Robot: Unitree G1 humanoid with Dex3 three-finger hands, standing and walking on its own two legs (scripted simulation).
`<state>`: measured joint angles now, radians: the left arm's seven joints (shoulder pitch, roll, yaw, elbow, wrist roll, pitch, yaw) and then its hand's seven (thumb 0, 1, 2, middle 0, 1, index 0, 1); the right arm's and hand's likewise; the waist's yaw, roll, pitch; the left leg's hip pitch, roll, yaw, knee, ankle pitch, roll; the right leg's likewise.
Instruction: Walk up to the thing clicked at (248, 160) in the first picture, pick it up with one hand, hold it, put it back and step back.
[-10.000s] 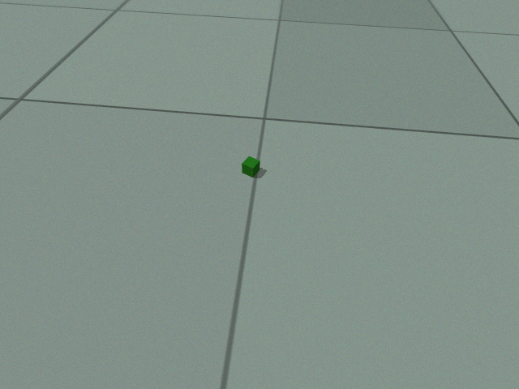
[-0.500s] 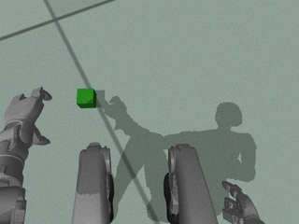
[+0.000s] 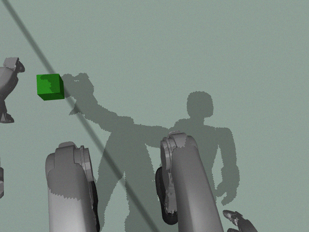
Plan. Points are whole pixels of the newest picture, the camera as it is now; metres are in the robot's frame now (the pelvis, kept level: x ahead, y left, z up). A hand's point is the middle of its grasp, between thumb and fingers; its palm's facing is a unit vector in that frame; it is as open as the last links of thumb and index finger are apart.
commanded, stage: rise first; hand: left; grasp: from above
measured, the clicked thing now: (51, 87) +0.55 +0.27 -0.33
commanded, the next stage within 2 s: none
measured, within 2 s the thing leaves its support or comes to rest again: neither
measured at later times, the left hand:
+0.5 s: hand (17, 91) +0.48 +0.32 -0.19, palm faces -0.45 -0.05 -0.89, open 14.1 cm
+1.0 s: hand (20, 89) +0.50 +0.32 -0.20, palm faces -0.45 -0.05 -0.89, open 14.2 cm
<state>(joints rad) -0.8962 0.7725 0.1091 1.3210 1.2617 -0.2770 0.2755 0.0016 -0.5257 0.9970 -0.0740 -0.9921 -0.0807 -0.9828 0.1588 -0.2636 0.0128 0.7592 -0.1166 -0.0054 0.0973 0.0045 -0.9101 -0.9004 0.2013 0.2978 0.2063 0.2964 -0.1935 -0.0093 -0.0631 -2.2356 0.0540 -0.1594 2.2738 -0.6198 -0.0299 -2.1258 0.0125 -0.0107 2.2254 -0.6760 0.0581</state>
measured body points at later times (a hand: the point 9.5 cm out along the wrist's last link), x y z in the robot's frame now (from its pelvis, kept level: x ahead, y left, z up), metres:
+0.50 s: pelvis +0.01 +0.00 -0.03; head +0.26 +0.07 +0.34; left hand +0.50 +0.32 -0.14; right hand +0.06 -0.27 -0.13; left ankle +0.09 +0.14 -0.33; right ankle +0.10 -0.14 -0.33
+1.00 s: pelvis +0.01 +0.01 -0.04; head +0.27 +0.08 +0.32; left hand +0.51 +0.32 -0.15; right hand +0.05 -0.27 -0.14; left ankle +0.09 +0.14 -0.33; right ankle +0.10 -0.14 -0.33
